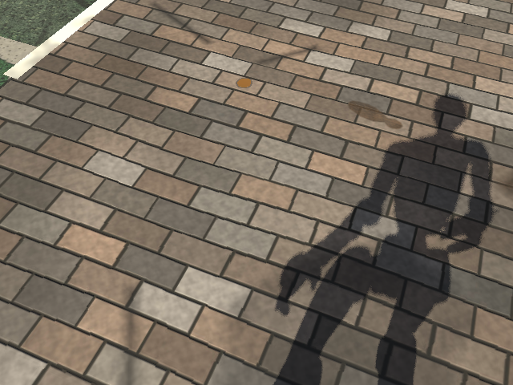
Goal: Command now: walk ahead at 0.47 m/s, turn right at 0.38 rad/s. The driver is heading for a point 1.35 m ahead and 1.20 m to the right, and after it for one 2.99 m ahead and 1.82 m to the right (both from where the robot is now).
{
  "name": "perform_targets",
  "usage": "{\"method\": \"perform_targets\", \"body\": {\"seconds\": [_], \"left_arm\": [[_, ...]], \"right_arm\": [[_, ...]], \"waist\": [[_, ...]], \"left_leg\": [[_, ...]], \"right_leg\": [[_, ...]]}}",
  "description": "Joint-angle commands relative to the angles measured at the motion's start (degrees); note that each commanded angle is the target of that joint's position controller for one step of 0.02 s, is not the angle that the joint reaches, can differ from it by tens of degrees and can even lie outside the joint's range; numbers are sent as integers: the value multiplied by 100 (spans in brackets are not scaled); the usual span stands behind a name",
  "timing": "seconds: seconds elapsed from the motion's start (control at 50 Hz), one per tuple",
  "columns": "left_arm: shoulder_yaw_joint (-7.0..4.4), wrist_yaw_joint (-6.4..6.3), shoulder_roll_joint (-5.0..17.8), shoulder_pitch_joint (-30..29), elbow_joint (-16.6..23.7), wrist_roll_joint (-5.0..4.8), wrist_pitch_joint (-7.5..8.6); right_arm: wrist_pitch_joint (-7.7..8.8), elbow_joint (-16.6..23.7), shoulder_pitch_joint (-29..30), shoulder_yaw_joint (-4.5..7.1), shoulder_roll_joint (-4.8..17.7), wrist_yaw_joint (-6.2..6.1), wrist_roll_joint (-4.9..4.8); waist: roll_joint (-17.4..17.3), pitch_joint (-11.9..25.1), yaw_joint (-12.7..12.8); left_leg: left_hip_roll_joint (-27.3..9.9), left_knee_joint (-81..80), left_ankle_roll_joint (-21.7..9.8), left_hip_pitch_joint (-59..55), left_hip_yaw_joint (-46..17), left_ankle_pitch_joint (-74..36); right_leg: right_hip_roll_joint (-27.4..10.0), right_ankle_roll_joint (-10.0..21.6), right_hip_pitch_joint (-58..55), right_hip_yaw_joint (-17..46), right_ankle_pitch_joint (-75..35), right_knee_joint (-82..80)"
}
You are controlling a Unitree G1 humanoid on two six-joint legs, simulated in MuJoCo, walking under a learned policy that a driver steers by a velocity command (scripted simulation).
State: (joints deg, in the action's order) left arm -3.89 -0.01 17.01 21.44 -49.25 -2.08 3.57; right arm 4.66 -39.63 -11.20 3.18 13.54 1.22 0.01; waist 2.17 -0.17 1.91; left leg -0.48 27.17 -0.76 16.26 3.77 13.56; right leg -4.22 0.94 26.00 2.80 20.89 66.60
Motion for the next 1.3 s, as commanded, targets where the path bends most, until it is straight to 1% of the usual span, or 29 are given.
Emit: {"method": "perform_targets", "body": {"seconds": [0.02,0.14,0.26,0.3,0.34,0.36,0.38,0.4,0.42,0.44,0.46,0.48,0.54,0.6,0.68,0.74,0.8,0.84,0.86,0.88,0.9,0.92,0.94,0.96,1.0,1.04,1.16,1.24,1.3], "left_arm": [[-98,22,260,-254,520,16,-25],[-20,122,64,-965,893,78,-99],[31,364,129,-1994,1433,81,-90],[-58,391,313,-1889,1541,86,-113],[-287,351,707,-750,1342,58,-156],[-493,250,1102,175,1120,57,-209],[-618,152,1795,286,1080,24,-219],[-511,194,1654,349,1336,69,-112],[-394,229,1230,232,1289,126,-34],[-344,225,1068,-26,1274,108,16],[-284,212,882,-456,1339,106,31],[-220,191,698,-756,1442,168,39],[-216,130,706,-883,1498,176,71],[-248,9,841,-628,1385,139,60],[-255,-63,871,-344,1267,89,-13],[-267,-71,884,-87,1153,53,-60],[-269,-94,842,-76,1131,61,-121],[-222,-95,683,-232,1193,72,-150],[-118,-81,391,-341,1313,122,-135],[-28,-115,103,278,1461,43,-110],[-49,-136,469,490,1491,49,-99],[-188,-139,915,172,1439,43,-152],[-230,-148,1000,-237,1517,86,-224],[-257,-148,967,-446,1596,138,-281],[-243,-128,694,-344,1601,94,-418],[-170,-126,428,-449,1702,71,-493],[-122,36,363,-1039,1885,124,-497],[-190,171,494,-1432,2099,120,-542],[-319,187,653,-1039,2061,141,-553]], "right_arm": [[145,49,-204,198,539,-21,44],[195,-243,-266,299,804,-144,58],[46,-487,-637,411,1185,-212,-102],[-42,-495,-626,456,1379,-232,-130],[-147,-465,-527,473,1520,-254,-181],[-125,-424,-591,404,1390,-278,-150],[-32,-127,-1091,154,559,-229,104],[212,-1,-900,73,659,-157,-23],[329,163,-213,189,1089,-99,-249],[390,227,-21,143,1015,-107,-252],[400,168,11,146,983,-160,-109],[347,125,-73,200,1065,-186,-17],[140,96,-202,200,952,-178,74],[70,255,349,122,761,-192,111],[133,418,1179,44,633,-104,44],[211,536,1525,72,756,-19,-33],[292,532,1384,166,954,36,-63],[350,350,623,283,1102,-1,-49],[378,306,-61,372,1361,-54,92],[316,210,-718,496,1884,-92,251],[247,160,-785,429,1545,-45,104],[186,275,-477,300,1109,-67,48],[106,358,-198,224,912,-90,76],[53,324,51,176,787,-92,75],[28,220,278,157,778,-97,94],[19,106,370,225,976,-127,104],[-184,-96,542,297,1237,-245,-18],[-268,-221,409,357,1432,-194,-146],[-306,-262,433,364,1411,-185,-269]], "waist": [[-1017,-21,-185],[-564,-381,-189],[-439,-633,-477],[-609,-350,-309],[-702,363,378],[-480,852,820],[1168,1268,273],[956,2412,358],[379,1812,563],[137,1115,367],[-237,689,86],[-163,528,-140],[-63,376,-343],[-35,132,-194],[211,8,148],[286,-31,275],[480,21,138],[583,299,-294],[290,905,-647],[-1190,1805,-537],[-1941,1929,-455],[-1239,1231,-509],[-764,823,-479],[-599,478,-357],[-881,231,-121],[-1041,181,-95],[-847,476,-246],[-885,317,-355],[-747,452,-64]], "left_leg": [[-1450,-1741,-901,-1078,-1240,-784],[-1403,-1976,-893,-1022,-18,-1782],[-1630,-1722,-680,-1765,594,-2311],[-1633,-1054,-561,-2047,770,-4099],[-1444,676,-380,-1879,964,-5458],[-1216,2178,-144,-868,1003,-4593],[-273,4483,251,1617,840,519],[333,5520,262,2471,-707,2160],[14,5550,132,2998,-1033,1650],[-222,5091,19,3012,-966,1171],[-456,4586,12,2712,-937,830],[-602,4235,19,2258,-964,616],[-639,3637,203,1814,-854,325],[-509,2628,429,1966,-746,-553],[-153,962,476,1534,-703,-1778],[1,432,412,1350,-788,-1764],[91,87,228,1046,-858,-1102],[86,-277,-34,-42,-722,-1004],[-624,-137,-388,-1311,-1297,-1163],[-2013,-180,-1315,-3424,-3378,-1301],[-2556,-544,-1596,-3611,-4703,-1184],[-2373,-528,-1412,-2949,-3905,-1555],[-2123,-468,-1231,-2276,-2940,-2300],[-1839,-516,-1136,-1630,-2261,-3013],[-1454,-788,-1002,-794,-1431,-3276],[-1440,-1049,-1148,-614,-1029,-3560],[-1495,-1110,-1078,-900,-115,-3251],[-1631,-760,-915,-1171,39,-2887],[-1443,337,-557,-1176,334,-3131]], "right_leg": [[-422,-2,1432,306,-713,174],[-320,-96,1636,215,-1970,-1361],[-138,255,1439,-402,-1975,-2727],[218,473,885,-756,-1425,-2822],[757,786,-746,-1054,-1177,-3059],[772,1011,-2411,-666,-1412,-3252],[-724,1865,-4338,2228,-883,-3603],[-1518,2537,-5020,4784,9,-4735],[-1388,2116,-4703,4143,-102,-5003],[-1156,1897,-3871,3371,-470,-4979],[-915,1710,-2983,2754,-1039,-4957],[-725,1625,-2323,2319,-1599,-5045],[-520,1672,-1484,1833,-2311,-5315],[-286,1551,-1166,1414,-2398,-5378],[-33,1222,-1065,1269,-1669,-5238],[-186,1178,-1347,1665,-1400,-4948],[-332,1073,-1798,2177,-1435,-4460],[-98,850,-1715,2158,-1834,-3827],[245,585,-1243,1791,-1807,-2517],[1080,69,629,917,-103,-503],[925,-104,1542,841,1571,532],[652,-226,1754,922,1252,1011],[467,-316,1639,662,940,1085],[322,-376,1511,532,753,840],[104,-395,1011,286,510,345],[93,-466,957,82,237,-143],[22,-354,385,-190,-1229,-1865],[138,-119,115,-418,-992,-2719],[470,236,-807,-653,-1422,-3935]]}}
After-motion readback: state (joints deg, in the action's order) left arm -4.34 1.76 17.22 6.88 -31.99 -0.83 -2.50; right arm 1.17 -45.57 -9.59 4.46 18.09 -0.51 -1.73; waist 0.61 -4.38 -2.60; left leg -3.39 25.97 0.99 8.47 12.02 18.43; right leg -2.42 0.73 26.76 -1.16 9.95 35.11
